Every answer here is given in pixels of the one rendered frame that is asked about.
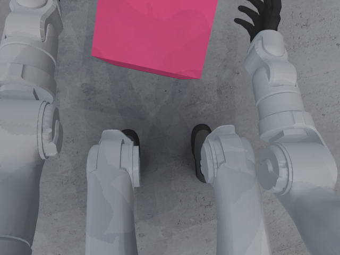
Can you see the left robot forearm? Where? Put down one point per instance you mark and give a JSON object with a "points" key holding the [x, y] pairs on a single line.
{"points": [[28, 50]]}

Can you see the right robot foot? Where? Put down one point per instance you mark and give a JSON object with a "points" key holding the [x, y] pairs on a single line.
{"points": [[198, 136]]}

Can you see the robot left thigh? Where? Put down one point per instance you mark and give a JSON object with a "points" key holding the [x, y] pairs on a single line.
{"points": [[110, 228]]}

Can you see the robot right hand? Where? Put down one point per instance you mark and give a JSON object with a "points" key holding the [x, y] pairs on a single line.
{"points": [[267, 19]]}

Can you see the robot left upper arm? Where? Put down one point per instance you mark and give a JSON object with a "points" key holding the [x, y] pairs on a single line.
{"points": [[30, 132]]}

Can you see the carton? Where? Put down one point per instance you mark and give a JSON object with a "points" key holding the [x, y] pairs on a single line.
{"points": [[165, 37]]}

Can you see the right robot forearm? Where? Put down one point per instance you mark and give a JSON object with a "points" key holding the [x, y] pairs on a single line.
{"points": [[276, 92]]}

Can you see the robot right upper arm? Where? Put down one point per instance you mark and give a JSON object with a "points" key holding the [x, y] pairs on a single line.
{"points": [[302, 176]]}

